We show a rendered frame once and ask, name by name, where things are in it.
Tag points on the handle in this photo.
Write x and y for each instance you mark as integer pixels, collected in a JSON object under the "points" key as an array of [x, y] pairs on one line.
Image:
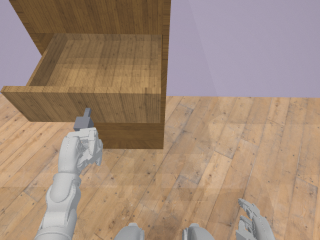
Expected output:
{"points": [[83, 122]]}

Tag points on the robot left shin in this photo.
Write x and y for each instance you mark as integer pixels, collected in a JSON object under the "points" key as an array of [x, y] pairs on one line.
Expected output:
{"points": [[132, 224]]}

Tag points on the drawer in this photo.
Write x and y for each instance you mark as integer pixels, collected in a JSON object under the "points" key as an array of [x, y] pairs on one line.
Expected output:
{"points": [[117, 76]]}

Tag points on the robot left hand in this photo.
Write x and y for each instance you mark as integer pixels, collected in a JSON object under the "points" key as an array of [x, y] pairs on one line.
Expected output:
{"points": [[77, 143]]}

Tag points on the cabinet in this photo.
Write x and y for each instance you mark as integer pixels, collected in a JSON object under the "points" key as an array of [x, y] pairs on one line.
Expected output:
{"points": [[43, 18]]}

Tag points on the robot left forearm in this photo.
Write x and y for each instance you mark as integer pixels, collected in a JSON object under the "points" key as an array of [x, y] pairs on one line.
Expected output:
{"points": [[62, 198]]}

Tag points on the robot right hand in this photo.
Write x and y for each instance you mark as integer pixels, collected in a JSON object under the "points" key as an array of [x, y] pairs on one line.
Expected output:
{"points": [[258, 228]]}

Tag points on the right robot thigh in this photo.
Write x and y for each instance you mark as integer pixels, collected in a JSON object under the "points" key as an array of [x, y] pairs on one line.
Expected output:
{"points": [[196, 233]]}

